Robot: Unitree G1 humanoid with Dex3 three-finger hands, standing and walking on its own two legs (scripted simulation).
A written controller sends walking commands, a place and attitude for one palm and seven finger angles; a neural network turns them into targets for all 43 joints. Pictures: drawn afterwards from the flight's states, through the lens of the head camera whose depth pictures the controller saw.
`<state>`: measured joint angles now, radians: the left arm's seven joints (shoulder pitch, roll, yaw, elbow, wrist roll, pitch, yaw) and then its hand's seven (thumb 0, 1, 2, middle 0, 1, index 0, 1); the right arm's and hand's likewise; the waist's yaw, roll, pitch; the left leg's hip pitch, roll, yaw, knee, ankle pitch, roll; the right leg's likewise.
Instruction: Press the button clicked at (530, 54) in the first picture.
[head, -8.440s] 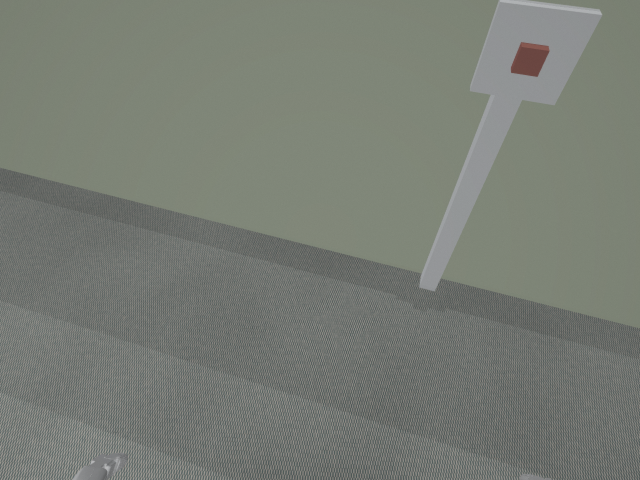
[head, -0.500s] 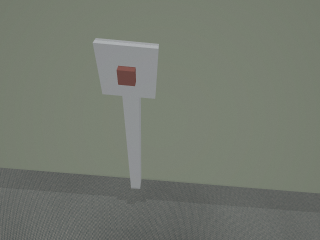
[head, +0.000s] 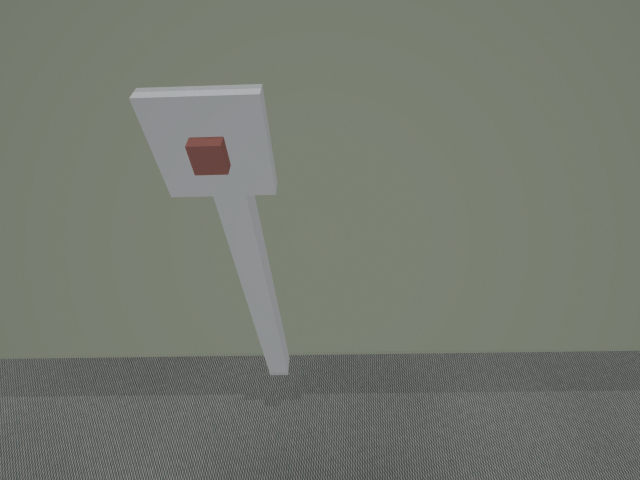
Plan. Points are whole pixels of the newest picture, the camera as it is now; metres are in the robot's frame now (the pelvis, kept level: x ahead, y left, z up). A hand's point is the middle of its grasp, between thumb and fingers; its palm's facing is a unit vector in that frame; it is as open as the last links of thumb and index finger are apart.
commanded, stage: come to a stop and stand still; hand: left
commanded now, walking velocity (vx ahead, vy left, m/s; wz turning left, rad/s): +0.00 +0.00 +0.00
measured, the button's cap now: (209, 155) +0.54 +0.18 +0.14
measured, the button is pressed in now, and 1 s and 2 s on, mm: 0 0 0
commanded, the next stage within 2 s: look again from close up in 0.58 s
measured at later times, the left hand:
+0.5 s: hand out of the picture +0.02 +0.15 -0.17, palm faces +0.02 -0.98 -0.20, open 7.4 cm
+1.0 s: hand out of the picture +0.03 +0.18 -0.17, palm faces +0.01 -0.98 -0.21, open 7.4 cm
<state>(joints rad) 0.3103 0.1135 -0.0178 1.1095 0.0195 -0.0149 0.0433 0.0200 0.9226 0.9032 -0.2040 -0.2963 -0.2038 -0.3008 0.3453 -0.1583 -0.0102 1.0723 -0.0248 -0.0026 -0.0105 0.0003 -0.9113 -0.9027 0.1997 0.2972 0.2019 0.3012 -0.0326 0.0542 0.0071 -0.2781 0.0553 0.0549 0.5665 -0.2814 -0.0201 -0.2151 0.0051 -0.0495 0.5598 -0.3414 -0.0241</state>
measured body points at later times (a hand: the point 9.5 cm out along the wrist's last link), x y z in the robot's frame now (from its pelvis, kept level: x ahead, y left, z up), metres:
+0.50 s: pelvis +0.03 -0.02 +0.00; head +0.04 -0.03 +0.45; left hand +0.02 +0.20 -0.15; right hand +0.04 -0.25 -0.16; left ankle +0.01 +0.13 -0.73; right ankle -0.03 -0.10 -0.73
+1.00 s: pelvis +0.03 +0.00 +0.01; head +0.04 +0.00 +0.46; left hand +0.03 +0.23 -0.15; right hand +0.04 -0.23 -0.15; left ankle +0.01 +0.13 -0.73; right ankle -0.02 -0.10 -0.73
